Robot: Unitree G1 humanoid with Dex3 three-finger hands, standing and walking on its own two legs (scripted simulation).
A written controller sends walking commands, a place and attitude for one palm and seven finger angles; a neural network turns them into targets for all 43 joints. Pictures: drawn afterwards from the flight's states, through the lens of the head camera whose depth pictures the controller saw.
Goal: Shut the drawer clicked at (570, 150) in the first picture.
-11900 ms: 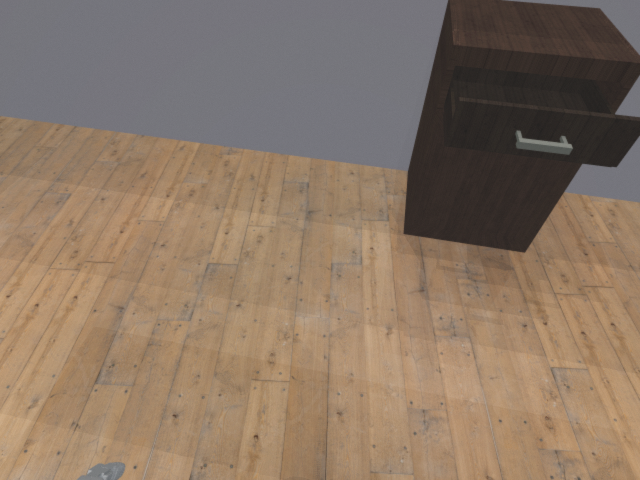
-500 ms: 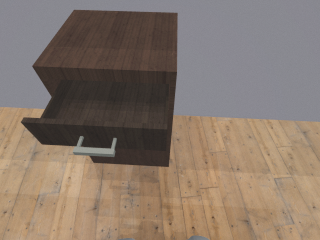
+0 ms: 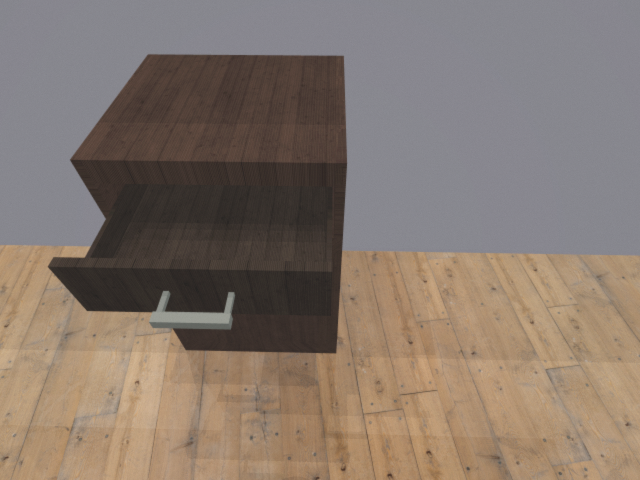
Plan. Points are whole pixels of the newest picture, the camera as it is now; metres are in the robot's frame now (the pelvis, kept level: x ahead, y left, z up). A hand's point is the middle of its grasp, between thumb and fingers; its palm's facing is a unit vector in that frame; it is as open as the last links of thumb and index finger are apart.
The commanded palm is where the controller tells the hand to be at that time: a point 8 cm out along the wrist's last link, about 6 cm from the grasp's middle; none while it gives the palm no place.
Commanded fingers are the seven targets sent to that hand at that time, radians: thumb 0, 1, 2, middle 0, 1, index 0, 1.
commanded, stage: come to a stop and stand still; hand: left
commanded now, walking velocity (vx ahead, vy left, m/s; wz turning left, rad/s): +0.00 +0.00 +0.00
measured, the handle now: (194, 309) +0.39 +0.24 -0.10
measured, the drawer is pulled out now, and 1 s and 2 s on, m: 0.20 0.20 0.20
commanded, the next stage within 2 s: look again from close up in 0.66 s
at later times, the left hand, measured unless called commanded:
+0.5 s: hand out of the picture +0.04 +0.22 -0.17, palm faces +0.00 -0.98 -0.21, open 7.4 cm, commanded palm none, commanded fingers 0.00 0.90 0.90 -0.20 -0.30 -0.20 -0.30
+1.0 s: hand out of the picture +0.00 +0.21 -0.17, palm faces +0.01 -0.98 -0.18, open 7.4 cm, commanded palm none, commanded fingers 0.00 0.90 0.90 -0.20 -0.30 -0.20 -0.30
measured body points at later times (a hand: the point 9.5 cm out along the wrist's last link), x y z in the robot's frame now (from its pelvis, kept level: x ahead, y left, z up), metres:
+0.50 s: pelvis +0.02 +0.04 +0.00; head +0.03 +0.05 +0.45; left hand +0.04 +0.27 -0.15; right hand +0.02 -0.18 -0.15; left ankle -0.02 +0.12 -0.73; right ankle -0.04 -0.08 -0.73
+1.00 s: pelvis +0.02 +0.05 +0.01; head +0.03 +0.05 +0.46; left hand +0.00 +0.26 -0.16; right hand +0.02 -0.18 -0.15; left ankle -0.02 +0.12 -0.73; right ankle -0.04 -0.08 -0.73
